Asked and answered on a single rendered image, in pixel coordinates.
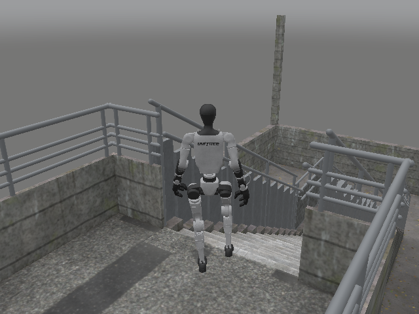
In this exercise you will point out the stairs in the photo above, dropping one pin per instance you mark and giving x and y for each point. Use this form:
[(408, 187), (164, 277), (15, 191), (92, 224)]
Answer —
[(282, 252)]

